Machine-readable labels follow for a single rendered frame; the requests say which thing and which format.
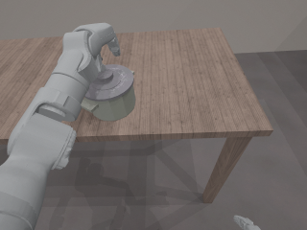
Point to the left robot forearm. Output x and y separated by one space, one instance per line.
61 97

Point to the robot left hand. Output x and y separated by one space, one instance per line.
107 36

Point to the knob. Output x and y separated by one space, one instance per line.
105 76

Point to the lid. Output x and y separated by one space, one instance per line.
121 83

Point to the table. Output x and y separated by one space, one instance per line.
188 84

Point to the pot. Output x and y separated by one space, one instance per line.
112 110

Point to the left robot upper arm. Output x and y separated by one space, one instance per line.
43 145

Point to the robot right hand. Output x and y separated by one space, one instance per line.
245 223

